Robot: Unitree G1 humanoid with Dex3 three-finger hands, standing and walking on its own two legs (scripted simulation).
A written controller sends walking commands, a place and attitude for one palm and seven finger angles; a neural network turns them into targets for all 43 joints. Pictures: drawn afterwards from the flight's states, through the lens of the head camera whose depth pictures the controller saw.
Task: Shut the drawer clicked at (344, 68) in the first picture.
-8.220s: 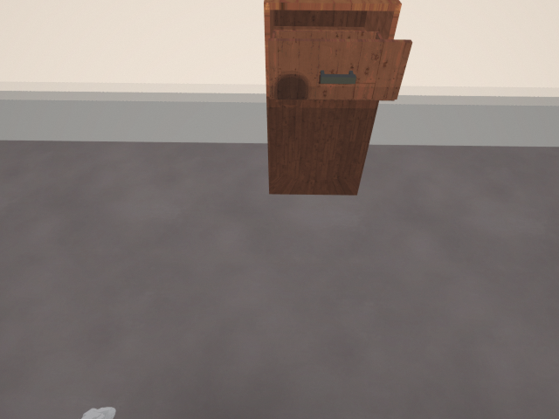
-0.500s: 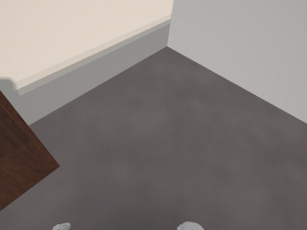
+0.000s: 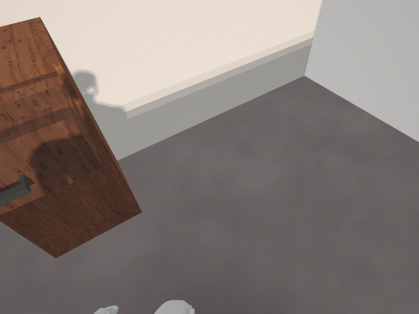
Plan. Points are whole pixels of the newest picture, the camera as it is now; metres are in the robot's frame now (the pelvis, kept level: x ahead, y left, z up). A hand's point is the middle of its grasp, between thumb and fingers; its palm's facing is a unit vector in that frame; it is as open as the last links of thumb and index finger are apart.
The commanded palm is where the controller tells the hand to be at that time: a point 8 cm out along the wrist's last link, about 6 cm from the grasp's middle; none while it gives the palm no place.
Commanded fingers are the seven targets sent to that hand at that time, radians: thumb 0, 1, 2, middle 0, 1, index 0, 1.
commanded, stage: turn to face it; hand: left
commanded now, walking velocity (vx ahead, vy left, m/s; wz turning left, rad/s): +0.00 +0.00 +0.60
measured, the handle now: (3, 192) +0.38 +0.49 +0.01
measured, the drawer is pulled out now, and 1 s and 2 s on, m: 0.27 0.27 0.27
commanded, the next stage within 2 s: take the last steps up to it in 0.90 s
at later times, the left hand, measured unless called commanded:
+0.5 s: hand out of the picture -0.01 +0.30 -0.17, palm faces +0.34 -0.91 -0.25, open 7.4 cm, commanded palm none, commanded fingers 0.00 0.90 0.90 -0.20 -0.30 -0.20 -0.30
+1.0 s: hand out of the picture -0.03 +0.22 -0.14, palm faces +0.51 -0.81 -0.28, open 7.4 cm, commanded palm none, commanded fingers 0.00 0.90 0.90 -0.20 -0.30 -0.20 -0.30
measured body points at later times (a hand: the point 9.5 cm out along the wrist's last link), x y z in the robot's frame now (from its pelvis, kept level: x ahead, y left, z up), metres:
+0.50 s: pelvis -0.01 +0.07 +0.00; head +0.01 +0.10 +0.45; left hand -0.02 +0.35 -0.15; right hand +0.17 -0.15 -0.12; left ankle -0.03 +0.15 -0.74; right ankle +0.02 -0.10 -0.66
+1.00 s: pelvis -0.01 +0.01 +0.00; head +0.01 -0.01 +0.45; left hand -0.06 +0.26 -0.12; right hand +0.14 -0.20 -0.17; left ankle -0.10 +0.13 -0.65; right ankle +0.05 -0.07 -0.74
